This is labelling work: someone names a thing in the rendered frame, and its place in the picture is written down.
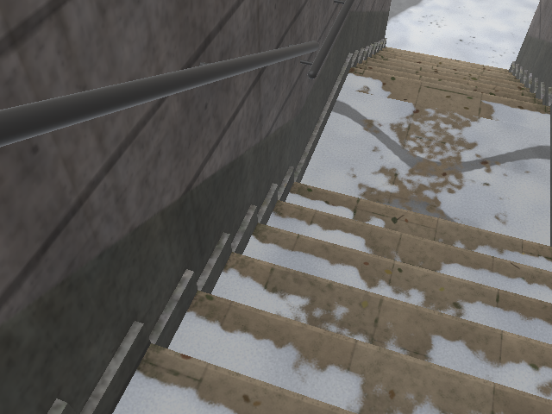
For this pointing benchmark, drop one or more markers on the stairs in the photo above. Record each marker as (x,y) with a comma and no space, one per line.
(443,71)
(341,305)

